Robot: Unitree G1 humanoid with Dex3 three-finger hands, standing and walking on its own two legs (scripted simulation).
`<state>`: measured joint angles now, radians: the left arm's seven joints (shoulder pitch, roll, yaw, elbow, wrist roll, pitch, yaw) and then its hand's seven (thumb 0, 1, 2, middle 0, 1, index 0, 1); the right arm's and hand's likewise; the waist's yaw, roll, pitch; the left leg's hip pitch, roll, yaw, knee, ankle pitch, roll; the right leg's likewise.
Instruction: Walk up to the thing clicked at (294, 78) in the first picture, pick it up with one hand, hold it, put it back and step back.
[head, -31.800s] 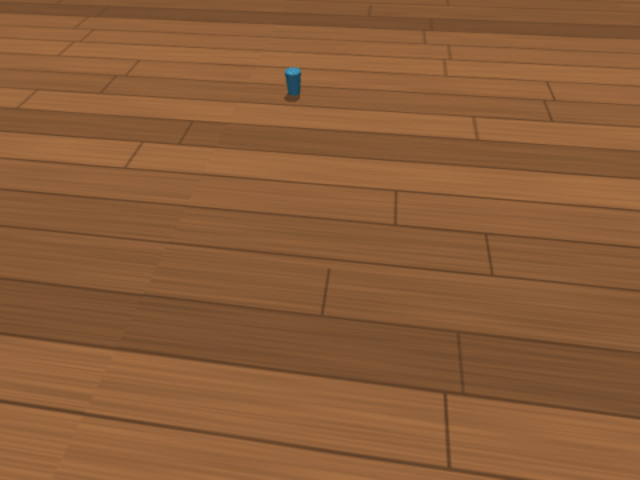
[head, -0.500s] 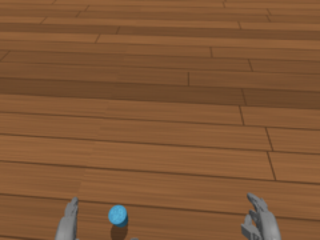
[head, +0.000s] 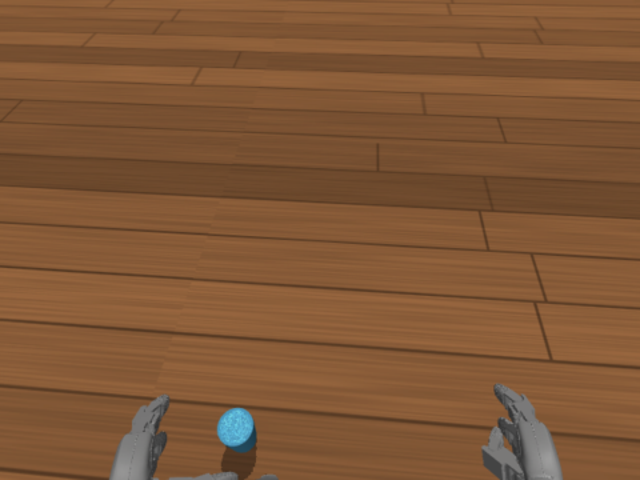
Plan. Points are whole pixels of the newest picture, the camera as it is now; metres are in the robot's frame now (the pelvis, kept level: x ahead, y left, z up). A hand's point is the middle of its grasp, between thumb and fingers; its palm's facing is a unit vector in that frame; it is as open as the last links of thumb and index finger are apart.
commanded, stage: stand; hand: left
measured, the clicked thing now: (239, 432) +0.35 +0.24 -0.66
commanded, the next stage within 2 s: none
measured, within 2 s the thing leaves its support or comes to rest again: neither
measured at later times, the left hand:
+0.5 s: hand out of the picture +0.06 +0.26 -0.11, palm faces +0.01 -0.94 -0.34, open 7.4 cm
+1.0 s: hand out of the picture +0.01 +0.25 -0.11, palm faces +0.01 -0.94 -0.34, open 7.4 cm
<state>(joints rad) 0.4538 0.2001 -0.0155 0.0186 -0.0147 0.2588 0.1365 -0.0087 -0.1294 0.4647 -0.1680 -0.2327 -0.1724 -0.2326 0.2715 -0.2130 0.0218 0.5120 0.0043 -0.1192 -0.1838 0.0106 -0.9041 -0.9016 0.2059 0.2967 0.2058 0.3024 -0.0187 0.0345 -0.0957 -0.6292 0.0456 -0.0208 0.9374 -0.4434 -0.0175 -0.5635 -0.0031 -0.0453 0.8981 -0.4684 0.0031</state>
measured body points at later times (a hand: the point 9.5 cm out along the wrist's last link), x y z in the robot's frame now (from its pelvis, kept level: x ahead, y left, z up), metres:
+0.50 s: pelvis -0.01 +0.01 +0.04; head -0.01 +0.02 +0.49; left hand +0.06 +0.30 -0.09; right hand +0.07 -0.27 -0.09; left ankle +0.02 +0.13 -0.69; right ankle -0.01 -0.12 -0.69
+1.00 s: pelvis -0.02 +0.01 +0.05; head -0.03 +0.00 +0.50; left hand +0.01 +0.30 -0.08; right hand +0.04 -0.28 -0.09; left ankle +0.02 +0.13 -0.69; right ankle -0.01 -0.12 -0.69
